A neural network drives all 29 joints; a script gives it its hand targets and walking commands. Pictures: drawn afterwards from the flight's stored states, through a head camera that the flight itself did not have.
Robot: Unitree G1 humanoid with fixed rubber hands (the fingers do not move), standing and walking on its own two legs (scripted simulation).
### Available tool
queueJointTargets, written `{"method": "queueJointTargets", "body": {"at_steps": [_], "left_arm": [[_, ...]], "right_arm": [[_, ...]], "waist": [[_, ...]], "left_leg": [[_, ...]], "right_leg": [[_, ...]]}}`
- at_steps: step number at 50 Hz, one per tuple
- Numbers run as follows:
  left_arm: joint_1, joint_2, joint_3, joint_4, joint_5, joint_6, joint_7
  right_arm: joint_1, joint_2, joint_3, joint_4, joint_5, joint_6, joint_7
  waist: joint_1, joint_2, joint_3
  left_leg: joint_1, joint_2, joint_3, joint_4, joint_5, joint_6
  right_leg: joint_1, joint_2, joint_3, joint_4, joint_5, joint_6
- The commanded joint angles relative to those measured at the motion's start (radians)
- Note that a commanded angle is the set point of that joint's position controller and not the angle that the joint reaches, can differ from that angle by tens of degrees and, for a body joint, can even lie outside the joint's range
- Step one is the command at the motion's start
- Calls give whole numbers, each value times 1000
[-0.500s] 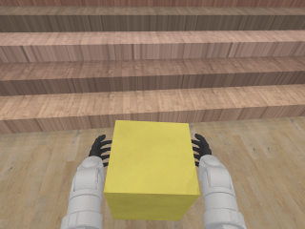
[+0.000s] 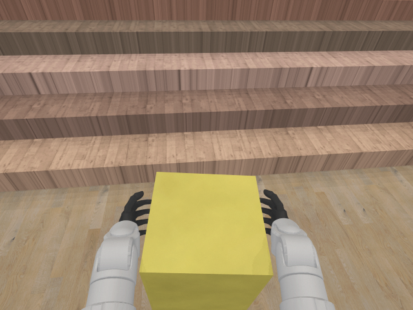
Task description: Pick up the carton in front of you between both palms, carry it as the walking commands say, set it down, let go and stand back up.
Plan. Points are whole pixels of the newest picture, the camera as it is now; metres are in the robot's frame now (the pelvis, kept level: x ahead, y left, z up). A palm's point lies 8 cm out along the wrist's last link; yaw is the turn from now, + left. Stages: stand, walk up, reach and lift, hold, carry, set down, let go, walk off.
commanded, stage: reach and lift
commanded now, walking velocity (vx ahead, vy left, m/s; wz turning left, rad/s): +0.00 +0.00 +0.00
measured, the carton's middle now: (202, 245) +0.28 +0.00 -0.04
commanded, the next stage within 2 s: hold in 0.04 s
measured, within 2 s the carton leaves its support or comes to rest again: neither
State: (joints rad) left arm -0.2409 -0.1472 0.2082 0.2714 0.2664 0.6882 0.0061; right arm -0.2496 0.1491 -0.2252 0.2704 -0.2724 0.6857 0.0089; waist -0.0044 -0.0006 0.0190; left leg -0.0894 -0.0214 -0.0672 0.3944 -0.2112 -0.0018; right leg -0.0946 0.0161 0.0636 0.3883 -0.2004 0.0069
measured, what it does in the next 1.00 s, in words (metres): stands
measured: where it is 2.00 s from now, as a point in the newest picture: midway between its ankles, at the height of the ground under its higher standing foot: outside the picture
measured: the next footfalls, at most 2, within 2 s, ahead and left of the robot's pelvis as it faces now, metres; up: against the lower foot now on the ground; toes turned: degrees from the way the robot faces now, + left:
left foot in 1.80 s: +0.13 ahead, +0.10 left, +0.00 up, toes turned +9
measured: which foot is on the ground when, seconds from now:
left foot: down 0.00-1.00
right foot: down 0.00-1.00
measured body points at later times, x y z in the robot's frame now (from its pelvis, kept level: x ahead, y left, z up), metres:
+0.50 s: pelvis -0.02 +0.00 +0.00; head -0.06 +0.00 +0.45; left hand +0.28 +0.15 +0.04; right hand +0.28 -0.15 +0.04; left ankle +0.01 +0.12 -0.74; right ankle +0.01 -0.13 -0.74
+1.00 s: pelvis -0.01 +0.00 +0.00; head -0.05 +0.00 +0.45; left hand +0.29 +0.15 +0.04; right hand +0.29 -0.15 +0.04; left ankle +0.01 +0.12 -0.74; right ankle +0.01 -0.13 -0.74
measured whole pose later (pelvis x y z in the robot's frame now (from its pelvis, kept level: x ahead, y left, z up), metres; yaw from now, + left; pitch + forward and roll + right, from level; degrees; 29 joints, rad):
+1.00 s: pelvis -0.01 +0.00 +0.00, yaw +0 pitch -7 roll +0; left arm -0.23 -0.15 0.19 0.20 0.26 0.77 0.00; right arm -0.25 0.15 -0.21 0.20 -0.27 0.76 0.01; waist 0.00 0.00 0.03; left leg -0.05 -0.02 -0.07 0.38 -0.20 0.00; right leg -0.06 0.02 0.07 0.37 -0.19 0.01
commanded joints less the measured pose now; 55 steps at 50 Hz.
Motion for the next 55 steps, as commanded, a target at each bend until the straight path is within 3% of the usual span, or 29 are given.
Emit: {"method": "queueJointTargets", "body": {"at_steps": [1,7,14,26,55], "left_arm": [[-517,-948,-546,-86,-252,-38,-236],[-481,-935,-608,-185,-289,1,-231],[-503,-883,-554,-147,-258,38,-233],[-620,-924,-550,-100,-260,22,-249],[-502,-900,-576,-181,-276,32,-231]], "right_arm": [[-480,938,548,-56,243,-32,230],[-446,942,617,-155,284,9,218],[-456,902,555,-113,251,46,213],[-575,942,556,-69,256,32,226],[-459,921,582,-142,269,40,215]], "waist": [[1,6,-281],[4,1,-321],[3,4,-170],[5,0,-230],[3,3,-248]], "left_leg": [[61,-67,-20,-41,234,-6],[100,-67,-24,-52,298,-6],[39,-64,-12,-81,97,3],[23,-59,-9,-61,30,7],[72,-66,-17,-67,201,-1]], "right_leg": [[83,74,15,-31,222,-7],[127,72,21,-43,292,-1],[72,64,13,-75,98,-10],[69,61,8,-51,35,-12],[108,69,18,-56,199,-5]]}}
